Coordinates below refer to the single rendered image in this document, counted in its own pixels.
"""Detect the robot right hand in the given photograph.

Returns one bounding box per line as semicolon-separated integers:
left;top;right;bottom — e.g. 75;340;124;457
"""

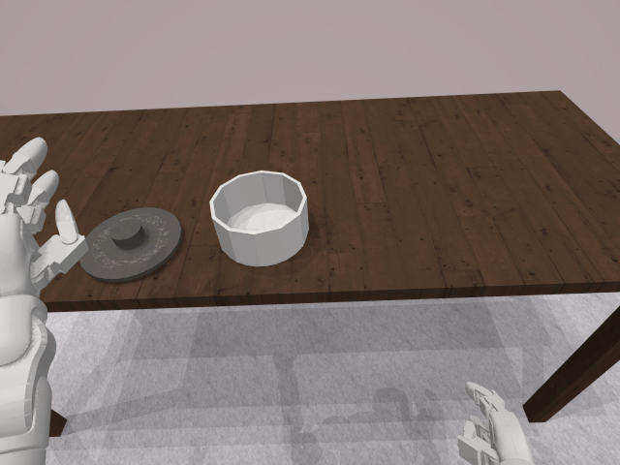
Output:
457;382;535;465

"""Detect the knob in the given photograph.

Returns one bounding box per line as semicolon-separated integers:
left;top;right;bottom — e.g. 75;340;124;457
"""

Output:
109;219;144;247

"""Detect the robot left hand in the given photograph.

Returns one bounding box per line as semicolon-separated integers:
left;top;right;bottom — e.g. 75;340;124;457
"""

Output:
0;138;88;298

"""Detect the pot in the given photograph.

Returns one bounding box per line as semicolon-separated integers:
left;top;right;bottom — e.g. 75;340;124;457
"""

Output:
209;170;309;266

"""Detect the table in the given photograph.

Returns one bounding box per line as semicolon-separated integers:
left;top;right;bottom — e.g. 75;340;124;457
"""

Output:
0;90;620;437

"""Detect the lid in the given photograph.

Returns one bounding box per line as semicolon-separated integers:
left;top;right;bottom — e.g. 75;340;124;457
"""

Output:
79;207;182;282

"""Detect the robot left forearm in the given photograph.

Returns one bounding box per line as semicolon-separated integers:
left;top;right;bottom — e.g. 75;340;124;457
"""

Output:
0;294;56;465

